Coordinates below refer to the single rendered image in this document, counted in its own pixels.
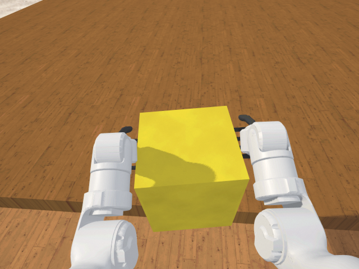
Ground carton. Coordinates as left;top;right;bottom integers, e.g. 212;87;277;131
134;106;250;232

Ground robot right hand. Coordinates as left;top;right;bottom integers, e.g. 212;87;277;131
234;115;255;159

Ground right robot upper arm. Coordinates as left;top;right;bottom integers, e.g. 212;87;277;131
254;207;359;269

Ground left robot upper arm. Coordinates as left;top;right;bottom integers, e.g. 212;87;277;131
69;220;139;269

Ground right robot forearm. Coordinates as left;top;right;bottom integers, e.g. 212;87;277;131
240;121;327;245

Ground robot left hand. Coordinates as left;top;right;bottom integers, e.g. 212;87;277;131
119;126;138;170

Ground left robot forearm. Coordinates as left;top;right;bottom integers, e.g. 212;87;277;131
71;132;137;264

